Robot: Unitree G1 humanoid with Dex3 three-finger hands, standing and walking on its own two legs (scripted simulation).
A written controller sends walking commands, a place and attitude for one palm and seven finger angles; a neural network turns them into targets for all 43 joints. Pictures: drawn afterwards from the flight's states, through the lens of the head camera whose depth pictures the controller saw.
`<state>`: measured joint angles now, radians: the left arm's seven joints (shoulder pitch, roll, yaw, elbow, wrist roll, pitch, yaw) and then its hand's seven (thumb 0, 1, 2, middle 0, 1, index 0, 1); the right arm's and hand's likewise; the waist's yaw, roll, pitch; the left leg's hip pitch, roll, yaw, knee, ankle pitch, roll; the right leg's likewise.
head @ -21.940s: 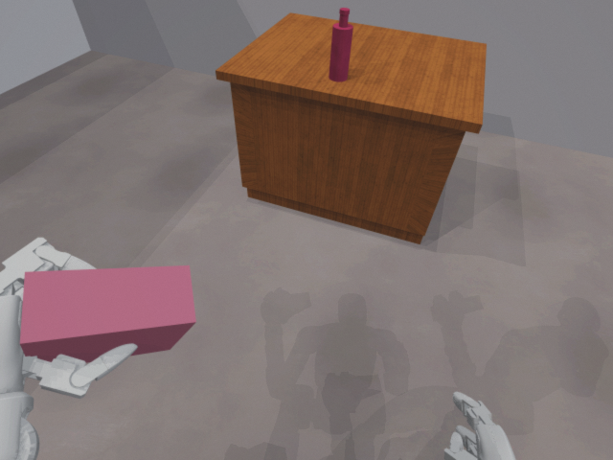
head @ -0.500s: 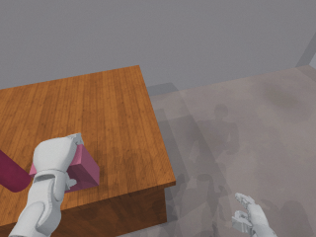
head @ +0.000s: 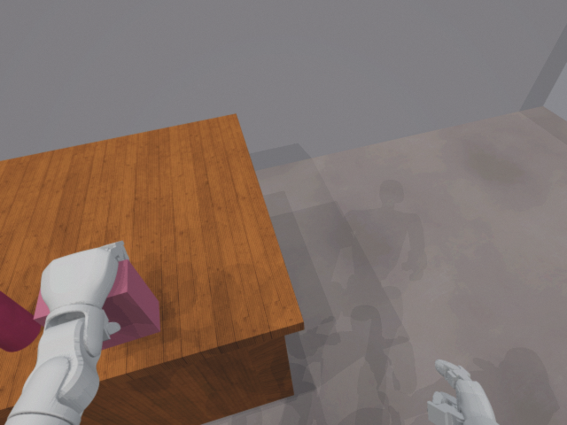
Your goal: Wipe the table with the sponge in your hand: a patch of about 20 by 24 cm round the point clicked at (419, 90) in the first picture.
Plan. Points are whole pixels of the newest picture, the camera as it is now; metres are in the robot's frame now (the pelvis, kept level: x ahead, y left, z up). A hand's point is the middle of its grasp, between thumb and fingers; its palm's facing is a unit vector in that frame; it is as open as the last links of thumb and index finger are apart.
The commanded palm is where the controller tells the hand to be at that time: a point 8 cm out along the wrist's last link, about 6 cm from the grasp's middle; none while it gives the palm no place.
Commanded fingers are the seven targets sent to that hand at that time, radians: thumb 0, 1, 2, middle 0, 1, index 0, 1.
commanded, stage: move the sponge above the wiping area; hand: left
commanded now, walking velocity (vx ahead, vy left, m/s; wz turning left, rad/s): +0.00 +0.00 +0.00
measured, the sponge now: (111, 315) +0.26 +0.31 -0.01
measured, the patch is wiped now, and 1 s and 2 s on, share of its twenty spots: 0.00 0.00 0.00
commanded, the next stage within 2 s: none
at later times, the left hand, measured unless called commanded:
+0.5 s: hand (104, 301) +0.27 +0.32 +0.02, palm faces -0.08 -0.04 -1.00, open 9.8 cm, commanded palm +0.24 +0.31 +0.08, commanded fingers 0.00 0.10 1.30 -1.20 -1.60 -1.20 -1.60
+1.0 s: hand (102, 315) +0.25 +0.31 +0.01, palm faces -0.12 -0.08 -0.99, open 9.8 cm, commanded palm +0.23 +0.31 +0.08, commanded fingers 0.00 0.10 1.30 -1.20 -1.60 -1.20 -1.60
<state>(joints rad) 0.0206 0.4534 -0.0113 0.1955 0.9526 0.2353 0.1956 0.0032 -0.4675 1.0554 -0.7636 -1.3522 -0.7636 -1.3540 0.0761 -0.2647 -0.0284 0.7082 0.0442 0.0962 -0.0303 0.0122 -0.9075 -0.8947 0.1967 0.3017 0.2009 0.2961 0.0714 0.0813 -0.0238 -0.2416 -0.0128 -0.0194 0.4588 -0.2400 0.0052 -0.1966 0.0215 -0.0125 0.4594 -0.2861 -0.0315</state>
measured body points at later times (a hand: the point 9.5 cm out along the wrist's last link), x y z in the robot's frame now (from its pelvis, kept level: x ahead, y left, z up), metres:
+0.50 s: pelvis +0.01 +0.00 +0.00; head +0.02 -0.03 +0.45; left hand +0.27 +0.31 +0.08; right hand +0.20 -0.24 -0.12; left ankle +0.00 +0.12 -0.74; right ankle -0.03 -0.10 -0.74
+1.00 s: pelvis +0.00 +0.01 +0.00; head +0.01 -0.02 +0.45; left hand +0.25 +0.31 +0.07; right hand +0.20 -0.22 -0.11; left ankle +0.00 +0.12 -0.74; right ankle -0.03 -0.10 -0.74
